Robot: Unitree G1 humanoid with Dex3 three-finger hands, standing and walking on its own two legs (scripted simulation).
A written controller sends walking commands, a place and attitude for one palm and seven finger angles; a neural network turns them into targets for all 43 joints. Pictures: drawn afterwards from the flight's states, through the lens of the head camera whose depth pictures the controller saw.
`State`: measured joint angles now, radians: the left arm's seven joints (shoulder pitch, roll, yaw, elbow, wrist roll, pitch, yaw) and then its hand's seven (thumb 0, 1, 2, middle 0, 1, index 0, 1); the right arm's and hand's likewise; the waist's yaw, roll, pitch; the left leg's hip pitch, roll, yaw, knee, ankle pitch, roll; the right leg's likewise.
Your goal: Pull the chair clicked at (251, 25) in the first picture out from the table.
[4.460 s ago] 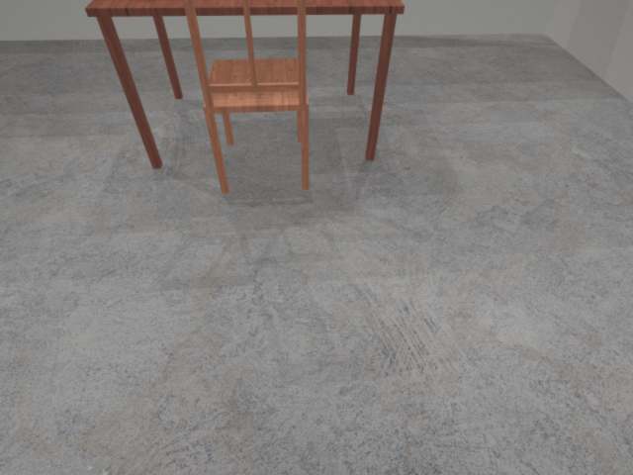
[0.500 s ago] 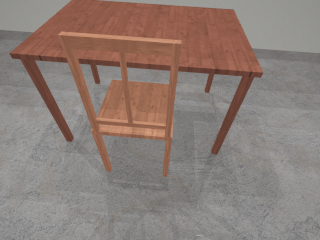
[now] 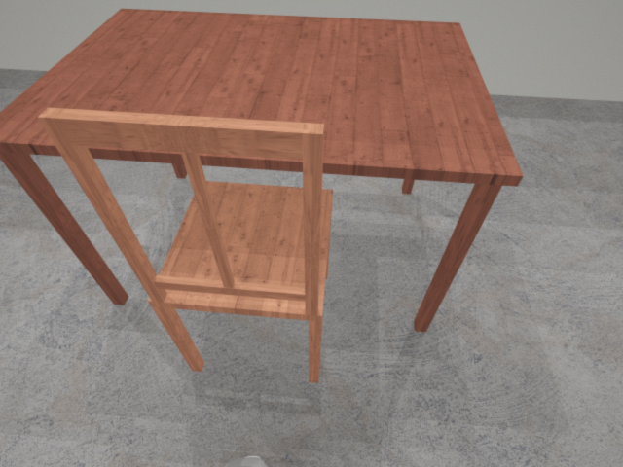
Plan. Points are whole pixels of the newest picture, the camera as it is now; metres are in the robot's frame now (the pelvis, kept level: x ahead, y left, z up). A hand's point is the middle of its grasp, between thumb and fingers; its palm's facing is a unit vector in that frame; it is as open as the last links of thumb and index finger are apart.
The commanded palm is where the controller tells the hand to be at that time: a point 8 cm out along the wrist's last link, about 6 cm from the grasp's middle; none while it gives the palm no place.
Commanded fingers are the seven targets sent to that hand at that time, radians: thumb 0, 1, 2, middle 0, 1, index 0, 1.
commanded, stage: come to a stop and stand still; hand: left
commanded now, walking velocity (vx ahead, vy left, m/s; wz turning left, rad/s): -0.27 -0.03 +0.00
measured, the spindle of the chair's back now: (212, 229) +0.51 +0.23 -0.05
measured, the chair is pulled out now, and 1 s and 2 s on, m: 0.00 0.00 0.00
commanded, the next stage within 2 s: look again from close up in 1.30 s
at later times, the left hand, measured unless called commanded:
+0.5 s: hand out of the picture +0.03 +0.18 -0.17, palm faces +0.02 -0.96 -0.29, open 7.4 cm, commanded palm none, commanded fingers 0.00 0.90 0.90 -0.20 -0.30 -0.20 -0.30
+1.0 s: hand out of the picture +0.01 +0.16 -0.18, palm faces +0.03 -0.98 -0.21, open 7.4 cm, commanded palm none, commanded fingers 0.00 0.90 0.90 -0.20 -0.30 -0.20 -0.30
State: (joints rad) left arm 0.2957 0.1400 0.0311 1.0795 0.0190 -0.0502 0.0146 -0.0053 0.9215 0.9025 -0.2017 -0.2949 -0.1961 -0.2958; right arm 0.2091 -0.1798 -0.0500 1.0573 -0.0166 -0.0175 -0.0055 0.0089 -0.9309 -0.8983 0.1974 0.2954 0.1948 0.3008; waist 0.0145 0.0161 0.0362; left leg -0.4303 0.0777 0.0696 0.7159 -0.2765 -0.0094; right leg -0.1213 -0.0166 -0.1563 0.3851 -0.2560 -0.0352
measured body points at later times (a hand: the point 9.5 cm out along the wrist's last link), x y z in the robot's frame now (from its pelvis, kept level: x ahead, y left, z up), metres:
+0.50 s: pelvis +0.00 -0.03 -0.01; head +0.02 -0.05 +0.44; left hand +0.02 +0.23 -0.15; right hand +0.06 -0.25 -0.18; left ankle +0.07 +0.13 -0.73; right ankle -0.02 -0.11 -0.74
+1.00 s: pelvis -0.01 -0.02 +0.00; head +0.00 -0.02 +0.45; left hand +0.01 +0.22 -0.16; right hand +0.01 -0.24 -0.16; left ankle -0.02 +0.11 -0.74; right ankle -0.02 -0.11 -0.74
